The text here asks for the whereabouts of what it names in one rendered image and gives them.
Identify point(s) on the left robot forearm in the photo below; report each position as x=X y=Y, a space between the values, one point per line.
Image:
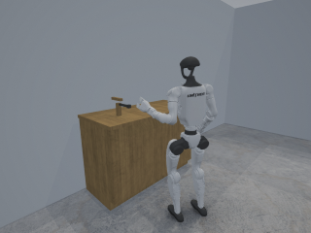
x=162 y=117

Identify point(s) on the robot right upper arm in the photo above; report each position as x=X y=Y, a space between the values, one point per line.
x=210 y=101

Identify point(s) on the robot left upper arm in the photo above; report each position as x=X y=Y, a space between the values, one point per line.
x=172 y=103

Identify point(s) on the left robot hand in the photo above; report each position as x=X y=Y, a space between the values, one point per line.
x=144 y=105

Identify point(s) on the right robot forearm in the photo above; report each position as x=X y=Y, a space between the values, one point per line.
x=206 y=121

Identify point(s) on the tap lever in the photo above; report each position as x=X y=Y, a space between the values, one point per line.
x=124 y=105

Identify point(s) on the right robot hand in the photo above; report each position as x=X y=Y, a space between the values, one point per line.
x=199 y=129

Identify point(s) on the right robot shin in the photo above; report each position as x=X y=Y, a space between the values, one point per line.
x=199 y=188

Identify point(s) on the counter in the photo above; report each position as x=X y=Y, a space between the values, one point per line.
x=124 y=151

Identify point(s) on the robot left thigh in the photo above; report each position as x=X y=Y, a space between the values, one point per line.
x=174 y=149

